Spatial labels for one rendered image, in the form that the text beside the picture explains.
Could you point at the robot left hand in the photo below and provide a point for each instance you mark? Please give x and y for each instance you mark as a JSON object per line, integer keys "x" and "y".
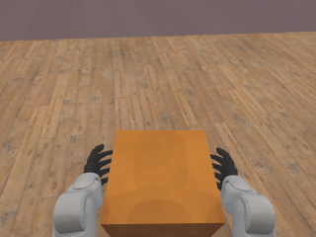
{"x": 93, "y": 165}

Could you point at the robot right hand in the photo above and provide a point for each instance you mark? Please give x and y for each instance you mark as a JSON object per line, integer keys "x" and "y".
{"x": 227, "y": 168}

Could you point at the left robot forearm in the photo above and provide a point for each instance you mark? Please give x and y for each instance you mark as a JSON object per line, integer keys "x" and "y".
{"x": 74, "y": 213}

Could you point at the carton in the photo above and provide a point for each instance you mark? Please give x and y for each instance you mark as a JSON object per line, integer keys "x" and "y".
{"x": 161, "y": 184}

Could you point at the right robot forearm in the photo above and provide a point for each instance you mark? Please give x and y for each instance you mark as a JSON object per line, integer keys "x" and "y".
{"x": 253, "y": 215}

